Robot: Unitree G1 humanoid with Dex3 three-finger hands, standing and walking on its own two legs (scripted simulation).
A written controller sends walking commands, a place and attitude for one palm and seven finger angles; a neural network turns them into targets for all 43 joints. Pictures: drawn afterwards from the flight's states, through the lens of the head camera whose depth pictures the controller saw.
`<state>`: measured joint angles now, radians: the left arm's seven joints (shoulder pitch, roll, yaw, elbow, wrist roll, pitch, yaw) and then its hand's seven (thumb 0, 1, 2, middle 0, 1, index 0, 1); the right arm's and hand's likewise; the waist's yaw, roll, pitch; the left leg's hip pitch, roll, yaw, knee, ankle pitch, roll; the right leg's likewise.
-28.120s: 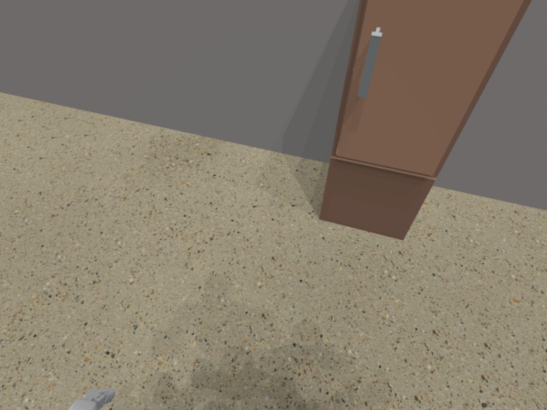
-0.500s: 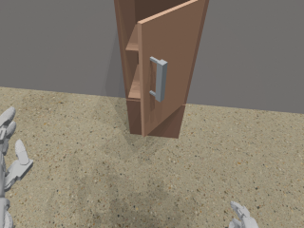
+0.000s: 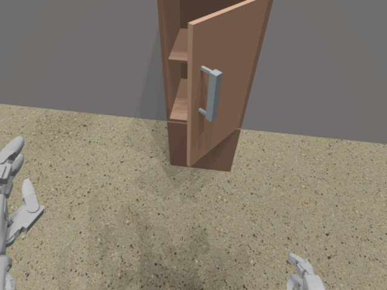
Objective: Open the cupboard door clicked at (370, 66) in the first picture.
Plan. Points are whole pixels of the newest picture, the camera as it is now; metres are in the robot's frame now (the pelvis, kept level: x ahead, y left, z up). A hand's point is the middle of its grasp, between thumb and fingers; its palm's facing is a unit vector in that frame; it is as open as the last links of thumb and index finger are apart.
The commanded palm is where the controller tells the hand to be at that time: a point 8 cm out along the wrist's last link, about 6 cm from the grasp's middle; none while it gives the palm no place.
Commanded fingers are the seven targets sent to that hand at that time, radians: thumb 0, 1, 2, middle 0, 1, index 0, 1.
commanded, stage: stop stepping back and stand still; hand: left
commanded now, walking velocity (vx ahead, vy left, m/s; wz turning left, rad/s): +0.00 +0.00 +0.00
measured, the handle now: (207, 94) +0.67 +0.01 +0.03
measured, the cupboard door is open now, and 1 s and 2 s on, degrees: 53 53 53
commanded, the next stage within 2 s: let the arm hang, fingers relaxed in 0.10 s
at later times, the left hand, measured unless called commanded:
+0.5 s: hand out of the picture +0.07 +0.16 -0.17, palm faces -0.05 -0.98 -0.18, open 7.3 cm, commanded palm none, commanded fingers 0.00 0.90 0.90 -0.20 -0.30 -0.20 -0.30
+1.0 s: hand out of the picture +0.01 +0.18 -0.17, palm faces +0.02 -0.97 -0.25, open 7.3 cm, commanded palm none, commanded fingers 0.00 0.90 0.90 -0.20 -0.30 -0.20 -0.30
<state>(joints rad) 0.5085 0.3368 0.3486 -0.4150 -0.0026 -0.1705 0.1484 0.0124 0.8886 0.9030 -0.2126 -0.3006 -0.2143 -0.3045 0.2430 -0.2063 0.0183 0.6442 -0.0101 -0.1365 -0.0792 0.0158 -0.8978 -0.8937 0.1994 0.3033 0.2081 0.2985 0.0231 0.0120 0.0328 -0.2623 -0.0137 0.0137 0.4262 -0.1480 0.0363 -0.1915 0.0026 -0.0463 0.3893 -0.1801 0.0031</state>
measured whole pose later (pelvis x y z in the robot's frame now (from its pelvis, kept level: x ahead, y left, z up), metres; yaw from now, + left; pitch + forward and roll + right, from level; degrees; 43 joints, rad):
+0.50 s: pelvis +0.00 -0.01 -0.01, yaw +1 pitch -1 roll +0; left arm 0.27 0.19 -0.02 0.82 0.03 0.06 0.00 0.01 0.92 0.90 -0.20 -0.30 -0.21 -0.30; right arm 0.19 -0.27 0.00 0.94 -0.03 0.01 0.01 0.01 -0.90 -0.89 0.20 0.30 0.21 0.30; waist -0.03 -0.02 0.06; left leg -0.33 -0.02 0.00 0.54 -0.20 0.02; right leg -0.28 -0.01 -0.06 0.57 -0.28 -0.02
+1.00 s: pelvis +0.01 -0.01 +0.00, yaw +1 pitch -2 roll +0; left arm 0.27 0.19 0.01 1.13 0.01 0.01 0.02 0.00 0.91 0.90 -0.20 -0.30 -0.20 -0.30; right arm 0.26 -0.16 0.00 1.12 -0.02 0.02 -0.02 0.01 -0.91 -0.89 0.20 0.30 0.21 0.30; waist -0.01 0.04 0.04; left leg -0.24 -0.02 0.00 0.43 -0.17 0.02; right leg -0.18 0.00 -0.06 0.43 -0.23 -0.02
